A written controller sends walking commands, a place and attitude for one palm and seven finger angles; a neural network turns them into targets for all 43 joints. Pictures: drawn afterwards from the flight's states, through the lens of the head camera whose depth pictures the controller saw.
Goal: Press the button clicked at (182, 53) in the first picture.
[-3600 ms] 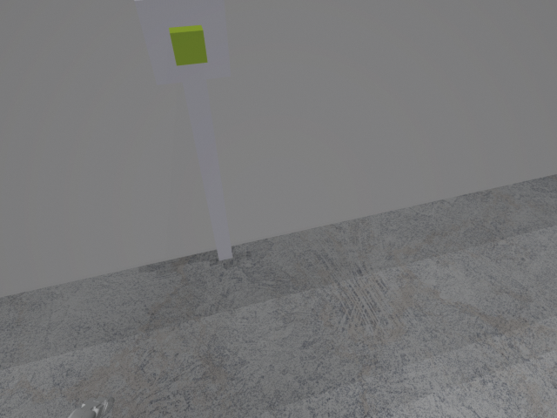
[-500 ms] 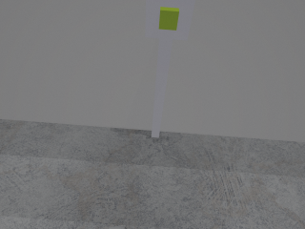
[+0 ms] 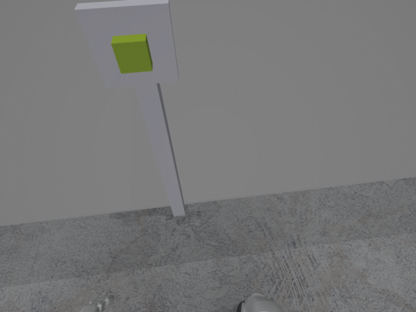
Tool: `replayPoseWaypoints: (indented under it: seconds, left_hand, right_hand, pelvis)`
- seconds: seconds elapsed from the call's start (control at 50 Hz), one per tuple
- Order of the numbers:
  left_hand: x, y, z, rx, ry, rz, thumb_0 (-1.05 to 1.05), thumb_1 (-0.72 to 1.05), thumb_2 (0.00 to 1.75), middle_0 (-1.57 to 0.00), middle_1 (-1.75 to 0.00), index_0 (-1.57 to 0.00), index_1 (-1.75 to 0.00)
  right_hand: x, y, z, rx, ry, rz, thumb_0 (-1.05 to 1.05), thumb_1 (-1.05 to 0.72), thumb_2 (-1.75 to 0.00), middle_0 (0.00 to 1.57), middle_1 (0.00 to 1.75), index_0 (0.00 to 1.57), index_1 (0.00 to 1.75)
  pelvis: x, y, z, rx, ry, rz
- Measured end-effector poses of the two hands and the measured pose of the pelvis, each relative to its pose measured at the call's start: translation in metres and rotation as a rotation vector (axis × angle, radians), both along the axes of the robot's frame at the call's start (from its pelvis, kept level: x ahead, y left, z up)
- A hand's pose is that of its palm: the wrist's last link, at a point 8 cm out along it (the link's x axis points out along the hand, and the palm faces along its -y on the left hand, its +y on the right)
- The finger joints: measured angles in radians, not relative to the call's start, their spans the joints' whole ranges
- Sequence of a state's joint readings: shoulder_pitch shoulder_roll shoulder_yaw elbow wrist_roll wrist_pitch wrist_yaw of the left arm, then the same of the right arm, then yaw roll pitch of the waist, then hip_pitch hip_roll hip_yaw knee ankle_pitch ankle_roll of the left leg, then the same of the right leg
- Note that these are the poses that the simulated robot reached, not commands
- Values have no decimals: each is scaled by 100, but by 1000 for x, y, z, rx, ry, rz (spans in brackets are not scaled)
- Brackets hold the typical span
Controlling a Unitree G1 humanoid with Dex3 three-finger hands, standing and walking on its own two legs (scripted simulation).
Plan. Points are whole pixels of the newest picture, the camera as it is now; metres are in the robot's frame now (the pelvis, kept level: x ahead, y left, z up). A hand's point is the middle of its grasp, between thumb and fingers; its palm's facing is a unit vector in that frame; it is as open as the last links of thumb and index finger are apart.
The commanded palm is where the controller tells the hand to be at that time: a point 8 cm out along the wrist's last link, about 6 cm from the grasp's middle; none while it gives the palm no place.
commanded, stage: take the last steps up to it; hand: left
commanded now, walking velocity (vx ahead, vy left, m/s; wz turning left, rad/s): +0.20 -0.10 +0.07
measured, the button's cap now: (133, 53) +0.60 +0.17 +0.18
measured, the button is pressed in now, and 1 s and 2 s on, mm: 0 0 0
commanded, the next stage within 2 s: come to a stop and stand still in 0.10 s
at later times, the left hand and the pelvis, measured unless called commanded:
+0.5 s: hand out of the picture +0.11 +0.12 -0.16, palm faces +0.13 -0.98 -0.14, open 7.3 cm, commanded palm none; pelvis +0.12 -0.03 +0.02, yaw +2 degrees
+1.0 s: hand out of the picture +0.10 +0.08 -0.14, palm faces +0.06 -0.97 -0.23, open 7.3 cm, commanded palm none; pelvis +0.07 -0.10 +0.03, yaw +2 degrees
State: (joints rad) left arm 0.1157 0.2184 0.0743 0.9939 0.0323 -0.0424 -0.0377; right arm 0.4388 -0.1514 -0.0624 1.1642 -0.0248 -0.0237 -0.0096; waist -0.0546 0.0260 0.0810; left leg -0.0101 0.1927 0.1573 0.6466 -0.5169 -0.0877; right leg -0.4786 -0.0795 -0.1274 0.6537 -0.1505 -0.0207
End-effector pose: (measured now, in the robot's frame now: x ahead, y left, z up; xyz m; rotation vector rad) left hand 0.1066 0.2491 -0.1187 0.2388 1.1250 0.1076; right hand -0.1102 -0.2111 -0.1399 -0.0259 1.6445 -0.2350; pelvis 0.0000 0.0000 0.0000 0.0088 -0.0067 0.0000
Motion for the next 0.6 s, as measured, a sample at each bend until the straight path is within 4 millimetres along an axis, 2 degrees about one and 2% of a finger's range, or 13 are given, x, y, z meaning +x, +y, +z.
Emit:
replayPoseWaypoints:
  seconds: [0.04, 0.08, 0.14, 0.2, 0.28, 0.36, 0.4, 0.46, 0.54, 0.6]
  left_hand:
    - [10, -14, 1, 3, 0, 12, 0, 91, 90, -19, -30, -19, -30]
    - [12, -26, 4, -6, 25, 38, 0, 91, 90, -19, -30, -19, -30]
    - [7, -43, 7, -24, 73, 83, 0, 91, 90, -19, -30, -20, -30]
    - [2, -49, 9, -24, 108, 123, -1, 94, 90, -20, -30, -20, -30]
    - [-6, -62, 2, -56, 171, 157, 0, 94, 90, -20, -30, -20, -30]
    - [-11, -75, -11, -106, 231, 192, 0, 92, 90, -20, -30, -20, -30]
    - [-12, -78, -18, -127, 257, 211, 0, 92, 90, -20, -30, -20, -30]
    - [-10, -80, -19, -131, 275, 224, 0, 91, 90, -20, -30, -20, -30]
    - [-6, -73, -10, -97, 277, 223, 0, 91, 90, -20, -30, -20, -30]
    - [-3, -66, -3, -48, 256, 216, 0, 91, 90, -20, -30, -20, -30]
  right_hand:
    - [21, -14, -3, 6, 12, 6, 1, -91, -89, 20, 30, 20, 30]
    - [54, -27, 0, -1, -25, 26, 1, -91, -89, 20, 30, 20, 30]
    - [115, -45, 8, -23, -125, 75, 1, -91, -89, 20, 30, 20, 30]
    - [178, -57, 16, -44, -233, 123, 1, -91, -89, 19, 29, 20, 30]
    - [252, -59, 26, -62, -353, 178, 1, -91, -89, 19, 29, 20, 30]
    - [308, -45, 28, -64, -433, 221, 1, -91, -89, 19, 29, 19, 30]
    - [326, -35, 29, -59, -455, 233, 1, -91, -89, 19, 29, 19, 30]
    - [342, -23, 33, -42, -476, 250, 0, -91, -89, 19, 29, 20, 30]
    - [346, -20, 29, -20, -482, 247, 0, -91, -89, 20, 30, 20, 30]
    - [342, -28, 25, -8, -484, 233, 0, -91, -89, 20, 30, 20, 30]
  pelvis:
    - [14, -10, 0, -3, -8, 7]
    - [28, -18, 7, -5, -12, 18]
    - [49, -27, 17, -14, -11, 35]
    - [69, -34, 24, -25, -5, 50]
    - [93, -37, 26, -39, -4, 56]
    - [113, -33, 21, -59, -19, 45]
    - [121, -31, 19, -49, -29, 46]
    - [125, -30, 20, -19, -31, 36]
    - [117, -33, 22, -13, -22, 33]
    - [108, -39, 22, -9, -15, 26]
